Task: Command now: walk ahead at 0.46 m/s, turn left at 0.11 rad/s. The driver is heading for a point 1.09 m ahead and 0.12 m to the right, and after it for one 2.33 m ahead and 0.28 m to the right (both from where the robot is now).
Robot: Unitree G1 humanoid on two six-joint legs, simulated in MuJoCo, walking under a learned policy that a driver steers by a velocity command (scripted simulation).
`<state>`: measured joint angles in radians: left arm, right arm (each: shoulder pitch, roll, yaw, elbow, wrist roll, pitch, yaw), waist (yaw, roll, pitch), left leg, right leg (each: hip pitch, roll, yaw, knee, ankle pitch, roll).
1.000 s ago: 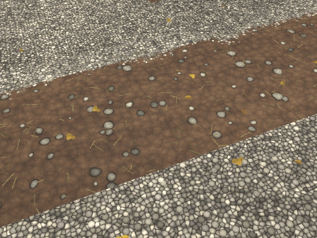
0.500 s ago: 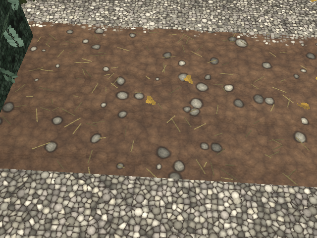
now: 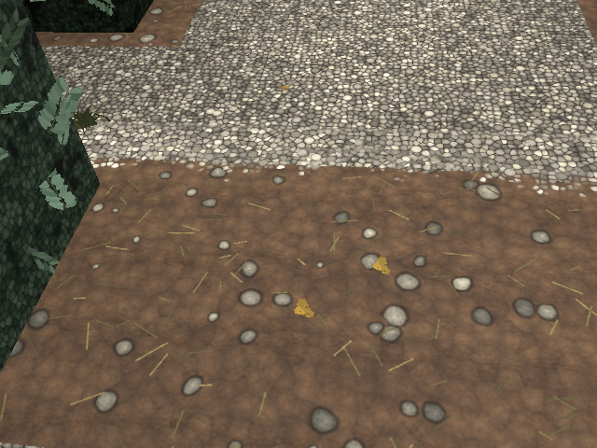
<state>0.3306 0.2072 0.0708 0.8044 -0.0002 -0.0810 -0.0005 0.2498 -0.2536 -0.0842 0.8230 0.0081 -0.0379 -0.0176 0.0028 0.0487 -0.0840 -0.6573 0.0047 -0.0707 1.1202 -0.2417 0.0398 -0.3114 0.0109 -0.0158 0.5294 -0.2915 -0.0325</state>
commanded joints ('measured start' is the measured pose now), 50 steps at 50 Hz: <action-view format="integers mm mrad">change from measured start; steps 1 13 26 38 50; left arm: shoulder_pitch -35 144 -70 -458 -172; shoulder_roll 131 179 99 104 130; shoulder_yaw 32 46 29 -3 7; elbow -49 105 26 -96 14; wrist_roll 0 -38 -10 -21 7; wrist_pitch -19 11 -6 -22 -28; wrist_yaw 5 32 24 -34 -30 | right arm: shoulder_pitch -82 -369 -43 149 45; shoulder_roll -55 -14 -64 -141 -69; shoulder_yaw -16 12 -7 -17 -3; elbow -74 -161 -5 110 61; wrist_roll -7 14 0 19 8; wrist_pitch -16 -51 -63 -44 -40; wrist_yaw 5 50 34 11 5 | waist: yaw -12 71 17 -67 -15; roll -161 -184 25 12 -121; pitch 65 119 55 147 34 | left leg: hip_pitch -186 6 520 686 54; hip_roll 69 3 207 236 137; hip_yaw -3 87 -141 -46 -3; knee -64 -601 -957 -903 9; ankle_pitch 163 134 333 374 -40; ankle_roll -27 15 217 148 8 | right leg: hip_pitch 112 311 -399 -340 149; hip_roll -223 -275 -168 -73 -245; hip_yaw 278 161 80 24 281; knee -325 -256 535 -24 -362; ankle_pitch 80 375 83 326 197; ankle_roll -139 -128 13 -30 -207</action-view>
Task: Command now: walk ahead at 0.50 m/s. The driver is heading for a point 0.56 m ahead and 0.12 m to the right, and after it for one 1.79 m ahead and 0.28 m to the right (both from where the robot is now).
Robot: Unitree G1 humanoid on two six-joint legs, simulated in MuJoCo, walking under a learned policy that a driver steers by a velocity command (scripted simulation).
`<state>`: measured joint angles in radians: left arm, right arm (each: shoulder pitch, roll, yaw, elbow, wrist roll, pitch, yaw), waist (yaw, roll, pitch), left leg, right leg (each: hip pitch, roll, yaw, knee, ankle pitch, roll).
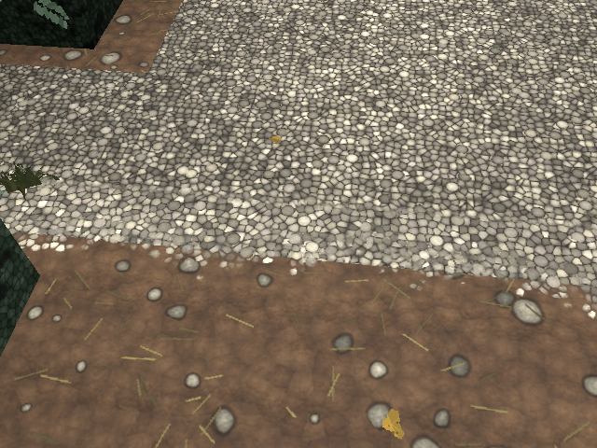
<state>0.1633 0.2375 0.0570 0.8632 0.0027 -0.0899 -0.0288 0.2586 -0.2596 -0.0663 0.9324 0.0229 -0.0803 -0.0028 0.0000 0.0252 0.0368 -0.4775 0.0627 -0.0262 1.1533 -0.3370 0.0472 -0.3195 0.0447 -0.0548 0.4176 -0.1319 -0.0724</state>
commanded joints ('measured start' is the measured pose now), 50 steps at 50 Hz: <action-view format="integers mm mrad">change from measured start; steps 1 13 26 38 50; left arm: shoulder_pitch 6 212 128 -155 134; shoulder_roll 109 171 113 51 181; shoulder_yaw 22 36 40 17 63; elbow -36 79 20 -117 -86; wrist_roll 1 -23 -39 -23 -16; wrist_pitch -22 -1 23 47 24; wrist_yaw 1 33 45 -8 2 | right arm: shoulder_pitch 30 -358 -108 6 -96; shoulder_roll -52 -44 -60 -157 -136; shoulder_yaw -20 -1 -14 -42 -17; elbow -51 -165 -77 -19 -89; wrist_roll -8 -7 -36 -23 30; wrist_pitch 10 -1 -29 -15 -64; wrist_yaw -11 23 14 -23 6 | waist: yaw -18 84 -10 -62 81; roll -100 -78 97 4 -60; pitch -73 41 -65 52 -173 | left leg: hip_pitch -133 -173 367 459 -291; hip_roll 84 24 216 209 50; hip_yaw -42 5 -168 189 -23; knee -57 -604 -978 -1025 152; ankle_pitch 82 413 160 424 -66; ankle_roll -7 -33 120 102 -13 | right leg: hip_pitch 137 278 -332 -385 467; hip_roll -273 -269 -193 -165 -335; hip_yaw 290 149 157 52 508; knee -270 -255 768 287 -122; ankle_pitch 61 123 -164 179 38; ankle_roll -172 -125 29 33 -235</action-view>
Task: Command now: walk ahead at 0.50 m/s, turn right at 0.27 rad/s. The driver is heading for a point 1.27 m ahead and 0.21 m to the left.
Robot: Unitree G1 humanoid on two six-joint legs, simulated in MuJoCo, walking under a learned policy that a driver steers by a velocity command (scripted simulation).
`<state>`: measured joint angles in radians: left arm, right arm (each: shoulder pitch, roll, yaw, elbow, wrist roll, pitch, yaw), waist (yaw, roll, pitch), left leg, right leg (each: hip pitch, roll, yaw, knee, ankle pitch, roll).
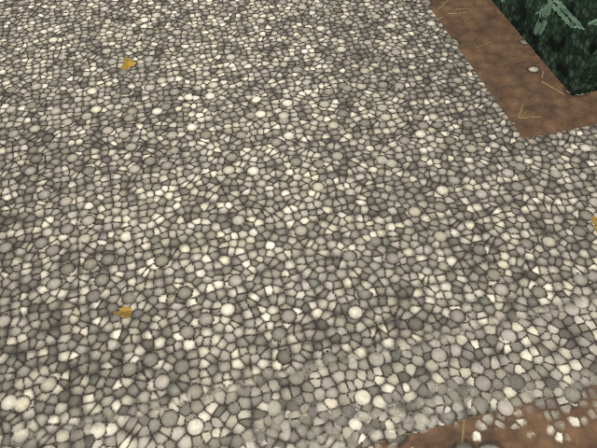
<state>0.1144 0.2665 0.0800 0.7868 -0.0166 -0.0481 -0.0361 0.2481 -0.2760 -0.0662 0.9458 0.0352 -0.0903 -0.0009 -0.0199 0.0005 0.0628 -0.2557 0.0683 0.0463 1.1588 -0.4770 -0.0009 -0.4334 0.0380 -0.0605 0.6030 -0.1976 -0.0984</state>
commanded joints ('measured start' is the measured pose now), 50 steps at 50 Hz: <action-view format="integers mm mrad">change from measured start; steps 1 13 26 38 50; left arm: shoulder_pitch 112 216 196 -29 252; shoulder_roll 111 137 140 48 217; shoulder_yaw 27 22 5 -5 50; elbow -21 57 63 4 61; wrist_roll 9 7 -29 11 18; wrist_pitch -22 -41 -60 -29 -52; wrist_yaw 10 42 33 44 14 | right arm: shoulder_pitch -87 -284 79 26 88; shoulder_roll -123 -41 -138 -135 -116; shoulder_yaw -25 -2 -30 -17 -7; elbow -87 -136 -54 -34 -15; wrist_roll -6 -24 -18 -29 -29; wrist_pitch -48 -1 -12 -11 38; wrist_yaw -4 14 32 1 -12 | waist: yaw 64 82 -91 -16 159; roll -21 -59 158 55 -9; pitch -144 -14 -263 -37 -297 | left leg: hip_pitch -448 -371 522 110 85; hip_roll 75 34 267 109 75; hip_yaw -92 -42 -610 -127 -36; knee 75 -541 -870 -1047 -365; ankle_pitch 123 630 80 521 713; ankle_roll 32 -13 265 207 95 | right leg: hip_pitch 445 309 -330 -221 498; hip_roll -290 -194 -48 -172 -196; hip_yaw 410 138 191 90 177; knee -324 -467 737 136 -94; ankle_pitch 198 233 -292 237 172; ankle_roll -184 -106 41 109 -63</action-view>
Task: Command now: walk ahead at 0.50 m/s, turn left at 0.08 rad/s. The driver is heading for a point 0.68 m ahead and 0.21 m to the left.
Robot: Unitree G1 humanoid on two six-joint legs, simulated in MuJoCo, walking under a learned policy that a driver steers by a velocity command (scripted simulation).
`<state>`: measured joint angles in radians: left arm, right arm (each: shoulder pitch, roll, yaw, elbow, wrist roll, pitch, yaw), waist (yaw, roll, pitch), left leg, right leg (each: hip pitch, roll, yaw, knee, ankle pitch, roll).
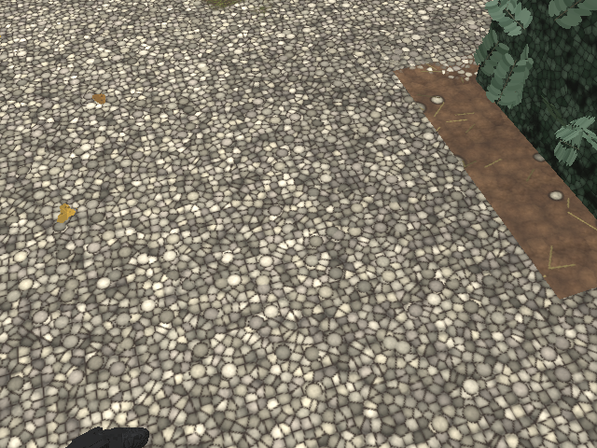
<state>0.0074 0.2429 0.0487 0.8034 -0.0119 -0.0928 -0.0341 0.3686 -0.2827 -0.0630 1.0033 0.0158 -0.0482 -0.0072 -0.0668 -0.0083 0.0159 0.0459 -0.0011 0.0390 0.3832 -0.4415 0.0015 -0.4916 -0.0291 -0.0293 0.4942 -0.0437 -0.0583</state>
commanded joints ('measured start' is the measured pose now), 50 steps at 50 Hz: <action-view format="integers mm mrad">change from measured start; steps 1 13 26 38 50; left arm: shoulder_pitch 425 208 262 110 53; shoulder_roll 318 133 235 123 161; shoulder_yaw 97 43 73 39 42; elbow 66 79 96 -48 -90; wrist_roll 12 33 -7 28 41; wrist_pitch -1 -30 48 -13 -54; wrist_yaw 13 41 73 47 11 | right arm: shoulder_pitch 93 -154 -228 -132 -40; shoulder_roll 21 -46 -94 -148 -110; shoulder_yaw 29 -27 -47 -58 -46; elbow -80 -138 -269 -288 -271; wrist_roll -12 10 12 -3 -4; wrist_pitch -25 9 10 -25 17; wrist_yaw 6 5 71 5 -27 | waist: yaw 150 64 7 79 71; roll -261 -48 -95 25 132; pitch -381 14 -46 -35 -93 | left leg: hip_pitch -633 -757 -484 -261 -136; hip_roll -45 138 -32 152 77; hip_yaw -15 -164 99 -333 -341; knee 778 594 250 -171 191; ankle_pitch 45 386 237 559 718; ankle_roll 26 16 137 304 123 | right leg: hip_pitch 908 366 613 -126 173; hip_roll -369 -222 -260 -82 36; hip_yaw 608 14 -207 81 46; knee -76 -383 30 458 -95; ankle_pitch -170 72 832 -183 195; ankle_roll -261 -120 -37 116 21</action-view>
